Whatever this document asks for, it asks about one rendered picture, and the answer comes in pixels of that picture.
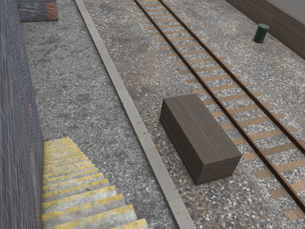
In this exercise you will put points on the stairs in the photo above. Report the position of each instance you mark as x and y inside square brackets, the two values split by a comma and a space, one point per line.
[76, 196]

